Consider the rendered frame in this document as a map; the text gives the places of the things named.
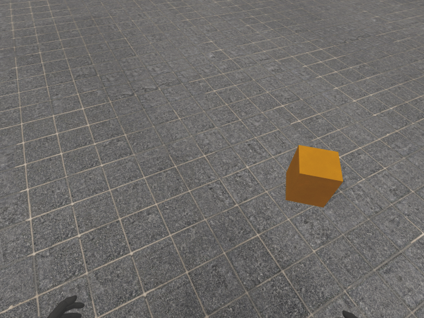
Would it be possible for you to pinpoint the carton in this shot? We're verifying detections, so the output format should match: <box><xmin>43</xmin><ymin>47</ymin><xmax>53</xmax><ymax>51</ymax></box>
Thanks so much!
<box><xmin>286</xmin><ymin>145</ymin><xmax>343</xmax><ymax>207</ymax></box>

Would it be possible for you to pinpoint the left robot hand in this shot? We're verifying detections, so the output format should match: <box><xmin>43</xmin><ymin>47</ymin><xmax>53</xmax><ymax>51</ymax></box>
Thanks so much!
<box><xmin>47</xmin><ymin>295</ymin><xmax>85</xmax><ymax>318</ymax></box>

